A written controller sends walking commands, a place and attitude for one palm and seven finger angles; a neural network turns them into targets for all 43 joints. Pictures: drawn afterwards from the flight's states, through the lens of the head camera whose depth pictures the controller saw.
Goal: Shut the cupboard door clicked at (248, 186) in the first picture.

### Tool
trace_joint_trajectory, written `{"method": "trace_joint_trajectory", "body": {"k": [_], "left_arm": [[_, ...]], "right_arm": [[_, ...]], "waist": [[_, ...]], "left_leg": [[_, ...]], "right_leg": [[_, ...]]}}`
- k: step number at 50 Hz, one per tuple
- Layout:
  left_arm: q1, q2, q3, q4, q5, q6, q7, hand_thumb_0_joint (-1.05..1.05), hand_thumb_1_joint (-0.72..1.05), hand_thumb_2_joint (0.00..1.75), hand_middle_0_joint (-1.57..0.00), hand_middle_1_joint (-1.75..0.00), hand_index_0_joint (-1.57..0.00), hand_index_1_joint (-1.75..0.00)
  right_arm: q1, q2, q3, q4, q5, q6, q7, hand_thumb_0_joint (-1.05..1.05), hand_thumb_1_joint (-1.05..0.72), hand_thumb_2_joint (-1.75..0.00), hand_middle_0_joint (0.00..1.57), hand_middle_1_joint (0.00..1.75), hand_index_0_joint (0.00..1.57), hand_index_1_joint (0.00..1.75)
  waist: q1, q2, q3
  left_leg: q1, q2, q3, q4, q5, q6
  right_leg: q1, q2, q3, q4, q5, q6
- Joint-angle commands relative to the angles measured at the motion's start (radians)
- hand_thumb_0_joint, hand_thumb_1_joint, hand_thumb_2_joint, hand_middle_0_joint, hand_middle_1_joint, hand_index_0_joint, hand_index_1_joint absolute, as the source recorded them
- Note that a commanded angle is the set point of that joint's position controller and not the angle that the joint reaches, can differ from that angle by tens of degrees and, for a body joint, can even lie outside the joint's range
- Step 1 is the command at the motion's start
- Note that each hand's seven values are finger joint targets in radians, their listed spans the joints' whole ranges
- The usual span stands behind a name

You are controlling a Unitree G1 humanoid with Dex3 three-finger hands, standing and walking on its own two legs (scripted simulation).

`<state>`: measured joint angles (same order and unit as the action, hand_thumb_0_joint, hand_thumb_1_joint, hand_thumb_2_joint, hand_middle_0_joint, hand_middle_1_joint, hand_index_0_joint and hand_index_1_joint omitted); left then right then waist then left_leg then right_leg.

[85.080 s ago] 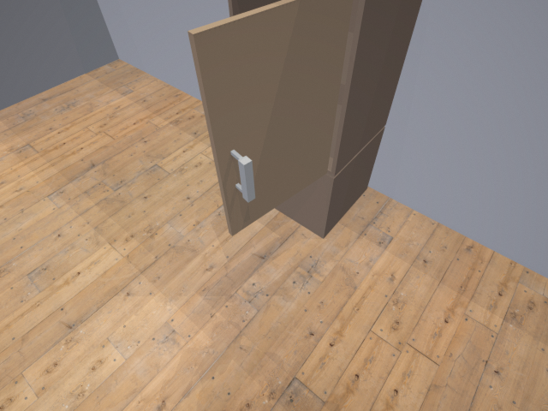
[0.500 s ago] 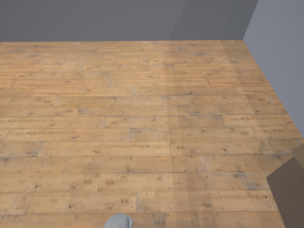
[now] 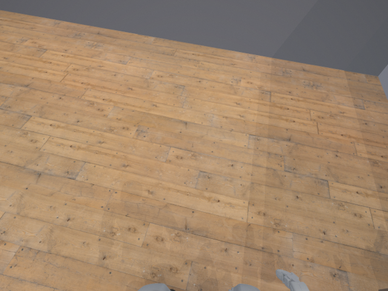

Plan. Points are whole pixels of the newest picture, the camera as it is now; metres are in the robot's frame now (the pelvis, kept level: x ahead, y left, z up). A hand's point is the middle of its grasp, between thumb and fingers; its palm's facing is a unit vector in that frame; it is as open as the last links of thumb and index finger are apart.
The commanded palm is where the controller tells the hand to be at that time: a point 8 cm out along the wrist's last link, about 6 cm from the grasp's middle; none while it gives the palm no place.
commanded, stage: turn to face it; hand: left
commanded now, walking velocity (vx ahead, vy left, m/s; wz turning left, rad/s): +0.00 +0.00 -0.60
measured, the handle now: out of the picture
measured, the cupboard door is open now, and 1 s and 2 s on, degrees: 9 9 9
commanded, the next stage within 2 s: none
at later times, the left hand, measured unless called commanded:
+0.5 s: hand (133, 290) +0.13 +0.15 -0.15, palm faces -0.25 -0.94 -0.25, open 7.3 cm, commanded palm none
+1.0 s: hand (158, 238) +0.25 +0.11 -0.15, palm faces -0.56 -0.78 -0.27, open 7.3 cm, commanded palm none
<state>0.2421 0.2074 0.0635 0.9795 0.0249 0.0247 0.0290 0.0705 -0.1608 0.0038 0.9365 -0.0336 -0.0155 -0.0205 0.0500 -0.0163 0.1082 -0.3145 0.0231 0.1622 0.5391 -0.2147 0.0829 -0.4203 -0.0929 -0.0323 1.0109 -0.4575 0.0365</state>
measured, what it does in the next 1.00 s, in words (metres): steps on the spot, turning right: right foot, then left foot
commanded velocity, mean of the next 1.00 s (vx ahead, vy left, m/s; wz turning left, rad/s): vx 0.00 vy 0.00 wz -0.60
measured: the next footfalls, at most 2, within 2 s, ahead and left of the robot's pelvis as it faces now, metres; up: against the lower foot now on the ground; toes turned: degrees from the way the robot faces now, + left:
right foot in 0.26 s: +0.03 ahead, -0.14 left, +0.00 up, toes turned -15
left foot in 0.66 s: +0.13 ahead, +0.10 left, +0.00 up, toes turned -22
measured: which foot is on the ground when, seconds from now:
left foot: down 0.00-0.26, up 0.28-0.64, down 0.66-1.00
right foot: up 0.00-0.24, down 0.26-0.66, up 0.68-1.00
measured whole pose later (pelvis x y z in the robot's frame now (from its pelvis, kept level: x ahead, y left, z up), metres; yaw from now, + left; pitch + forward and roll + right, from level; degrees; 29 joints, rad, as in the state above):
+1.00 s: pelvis +0.02 +0.00 +0.00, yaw -37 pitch +0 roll -1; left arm 0.14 0.26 0.09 0.86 0.03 0.08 -0.04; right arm 0.22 -0.22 -0.04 0.92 -0.04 0.02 -0.02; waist -0.01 0.03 0.09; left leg -0.25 0.16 0.21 0.57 -0.30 -0.03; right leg -0.33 -0.02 -0.06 0.72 -0.38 0.03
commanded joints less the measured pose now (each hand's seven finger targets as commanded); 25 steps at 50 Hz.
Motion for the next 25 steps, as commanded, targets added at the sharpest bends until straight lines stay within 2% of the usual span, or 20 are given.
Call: {"method": "trace_joint_trajectory", "body": {"k": [1, 3, 4, 8, 10, 11, 12, 13, 14, 15, 16, 17, 18, 20, 21, 25], "left_arm": [[0.090, 0.040, 0.013, -0.028, 0.000, 0.026, -0.017, 0.00, 0.90, 0.90, -0.20, -0.30, -0.20, -0.30], [0.056, 0.041, 0.023, -0.051, 0.003, 0.035, -0.024, 0.00, 0.90, 0.90, -0.20, -0.30, -0.20, -0.30], [0.044, 0.041, 0.025, -0.061, 0.005, 0.035, -0.028, 0.00, 0.90, 0.90, -0.20, -0.30, -0.20, -0.30], [0.012, 0.037, 0.029, -0.096, 0.006, 0.026, -0.036, 0.00, 0.90, 0.90, -0.20, -0.30, -0.20, -0.30], [0.035, 0.045, 0.033, -0.101, 0.006, 0.020, -0.038, 0.00, 0.90, 0.90, -0.20, -0.30, -0.20, -0.30], [0.066, 0.060, 0.038, -0.099, 0.006, 0.016, -0.038, 0.00, 0.90, 0.90, -0.20, -0.30, -0.20, -0.30], [0.109, 0.095, 0.045, -0.091, 0.008, 0.007, -0.037, 0.00, 0.90, 0.90, -0.20, -0.30, -0.20, -0.30], [0.115, 0.184, 0.058, -0.093, 0.021, -0.007, -0.028, 0.00, 0.90, 0.90, -0.20, -0.30, -0.20, -0.30], [0.137, 0.244, 0.065, -0.088, 0.013, -0.010, -0.023, 0.00, 0.90, 0.90, -0.20, -0.30, -0.20, -0.30], [0.140, 0.244, 0.065, -0.093, 0.007, -0.008, -0.016, 0.00, 0.90, 0.90, -0.20, -0.30, -0.20, -0.30], [0.100, 0.205, 0.070, -0.100, 0.008, -0.006, -0.004, 0.00, 0.90, 0.90, -0.20, -0.30, -0.20, -0.30], [0.056, 0.190, 0.065, -0.109, 0.006, -0.006, -0.002, 0.00, 0.90, 0.90, -0.20, -0.30, -0.20, -0.30], [0.037, 0.177, 0.057, -0.115, 0.000, -0.007, -0.004, 0.00, 0.90, 0.90, -0.20, -0.30, -0.20, -0.30], [0.025, 0.172, 0.055, -0.127, -0.001, -0.012, -0.006, 0.00, 0.90, 0.90, -0.20, -0.30, -0.20, -0.30], [0.018, 0.174, 0.056, -0.128, 0.001, -0.012, -0.006, 0.00, 0.90, 0.90, -0.20, -0.30, -0.20, -0.30], [0.025, 0.197, 0.062, -0.129, 0.005, -0.004, -0.013, 0.00, 0.90, 0.90, -0.20, -0.30, -0.20, -0.30]], "right_arm": [[0.069, -0.183, -0.054, -0.022, 0.005, 0.008, -0.018, 0.00, -0.90, -0.90, 0.20, 0.30, 0.20, 0.30], [0.068, -0.190, -0.064, -0.022, 0.001, 0.018, -0.016, 0.00, -0.90, -0.90, 0.20, 0.30, 0.20, 0.30], [0.069, -0.198, -0.068, -0.020, 0.000, 0.021, -0.015, 0.00, -0.90, -0.90, 0.20, 0.30, 0.20, 0.30], [0.096, -0.212, -0.089, -0.015, 0.000, 0.022, -0.012, 0.00, -0.90, -0.90, 0.20, 0.30, 0.20, 0.30], [0.096, -0.221, -0.095, -0.016, 0.004, 0.022, -0.011, 0.00, -0.90, -0.90, 0.20, 0.30, 0.20, 0.30], [0.086, -0.222, -0.098, -0.019, 0.009, 0.023, -0.008, 0.00, -0.90, -0.90, 0.20, 0.30, 0.20, 0.30], [0.073, -0.208, -0.098, -0.030, 0.013, 0.024, -0.005, 0.00, -0.90, -0.90, 0.20, 0.30, 0.20, 0.30], [0.076, -0.146, -0.091, -0.055, 0.021, 0.026, -0.001, 0.00, -0.90, -0.90, 0.20, 0.30, 0.20, 0.30], [0.035, -0.129, -0.077, -0.091, 0.018, 0.033, -0.001, 0.00, -0.90, -0.90, 0.20, 0.30, 0.20, 0.30], [0.037, -0.136, -0.076, -0.094, 0.020, 0.044, -0.006, 0.00, -0.90, -0.90, 0.20, 0.30, 0.20, 0.30], [0.024, -0.131, -0.081, -0.090, 0.017, 0.046, -0.006, 0.00, -0.90, -0.90, 0.20, 0.30, 0.20, 0.30], [0.026, -0.141, -0.079, -0.083, 0.017, 0.044, -0.008, 0.00, -0.90, -0.90, 0.20, 0.30, 0.20, 0.30], [0.030, -0.148, -0.079, -0.078, 0.017, 0.043, -0.006, 0.00, -0.90, -0.90, 0.20, 0.30, 0.20, 0.30], [0.050, -0.135, -0.078, -0.076, 0.018, 0.044, -0.003, 0.00, -0.90, -0.90, 0.20, 0.30, 0.20, 0.30], [0.050, -0.132, -0.077, -0.075, 0.018, 0.044, -0.001, 0.00, -0.90, -0.90, 0.20, 0.30, 0.20, 0.30], [0.047, -0.134, -0.075, -0.093, 0.021, 0.042, -0.006, 0.00, -0.90, -0.90, 0.20, 0.30, 0.20, 0.30]], "waist": [[-0.033, 0.117, -0.115], [-0.037, 0.118, -0.082], [-0.039, 0.122, -0.086], [-0.055, 0.149, -0.124], [-0.040, 0.151, -0.160], [-0.023, 0.140, -0.165], [0.003, 0.063, -0.189], [0.006, -0.210, -0.175], [0.035, -0.277, -0.135], [0.025, -0.196, -0.136], [0.006, -0.190, -0.126], [-0.010, -0.181, -0.129], [-0.016, -0.125, -0.134], [-0.029, -0.075, -0.165], [-0.028, -0.076, -0.167], [-0.018, -0.112, -0.152]], "left_leg": [[0.055, 0.319, -0.183, -0.278, 0.128, 0.068], [0.036, 0.331, -0.178, -0.292, 0.025, 0.072], [0.054, 0.336, -0.167, -0.288, 0.016, 0.071], [0.130, 0.352, -0.120, -0.210, 0.134, 0.065], [0.156, 0.346, -0.077, -0.129, 0.228, 0.042], [0.131, 0.328, -0.046, -0.068, 0.224, 0.014], [0.093, 0.276, 0.001, 0.044, 0.152, -0.036], [-0.082, 0.135, 0.079, 0.227, -0.129, -0.108], [-0.234, 0.030, 0.010, 0.439, -0.428, -0.133], [-0.267, 0.044, -0.099, 0.560, -0.400, -0.129], [-0.324, 0.059, -0.137, 0.606, -0.342, -0.129], [-0.351, 0.059, -0.157, 0.632, -0.288, -0.141], [-0.339, 0.061, -0.166, 0.629, -0.242, -0.151], [-0.277, 0.050, -0.155, 0.563, -0.204, -0.163], [-0.256, 0.044, -0.148, 0.519, -0.192, -0.166], [-0.186, 0.022, -0.141, 0.361, -0.207, -0.169]], "right_leg": [[0.035, 0.013, 0.011, -0.050, 0.040, -0.002], [0.027, 0.023, -0.004, -0.084, 0.043, -0.003], [0.018, 0.027, -0.014, -0.106, 0.049, -0.003], [0.051, 0.050, -0.049, -0.235, 0.060, -0.009], [0.111, 0.059, -0.061, -0.354, 0.139, -0.018], [0.169, 0.060, -0.057, -0.444, 0.231, -0.026], [0.245, 0.019, 0.014, -0.564, 0.367, -0.049], [0.326, -0.176, 0.296, -0.681, 0.619, -0.126], [0.344, -0.296, 0.431, -0.684, 0.869, -0.245], [0.326, -0.304, 0.417, -0.681, 0.787, -0.290], [0.342, -0.249, 0.401, -0.673, 0.739, -0.276], [0.374, -0.214, 0.379, -0.649, 0.752, -0.267], [0.378, -0.184, 0.323, -0.634, 0.780, -0.249], [0.359, -0.153, 0.281, -0.630, 0.754, -0.228], [0.361, -0.137, 0.274, -0.632, 0.732, -0.220], [0.306, -0.134, 0.339, -0.643, 0.628, -0.238]]}}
